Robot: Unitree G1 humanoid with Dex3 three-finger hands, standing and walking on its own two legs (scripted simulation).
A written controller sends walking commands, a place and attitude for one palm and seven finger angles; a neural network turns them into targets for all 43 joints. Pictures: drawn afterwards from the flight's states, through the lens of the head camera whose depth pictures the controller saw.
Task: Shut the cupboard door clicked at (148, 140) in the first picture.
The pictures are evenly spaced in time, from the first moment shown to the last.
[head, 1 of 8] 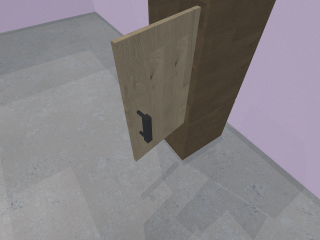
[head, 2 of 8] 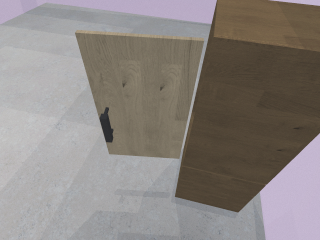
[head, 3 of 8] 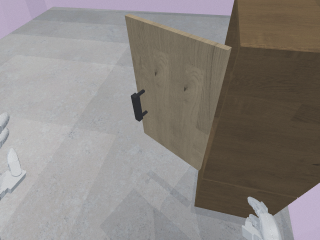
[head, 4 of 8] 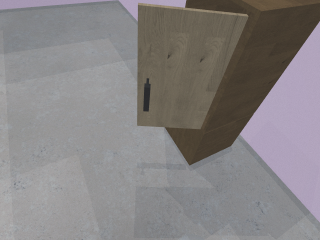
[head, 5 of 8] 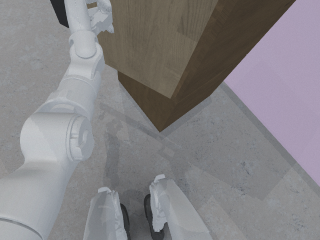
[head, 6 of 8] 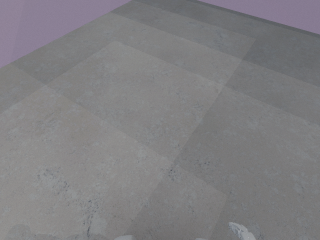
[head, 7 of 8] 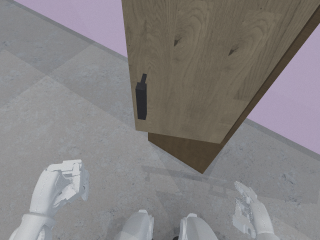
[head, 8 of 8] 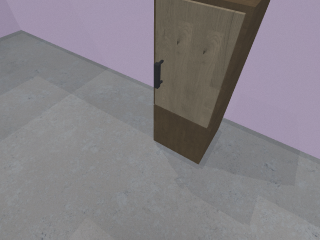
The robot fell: no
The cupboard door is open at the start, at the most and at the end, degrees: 100 100 0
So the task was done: yes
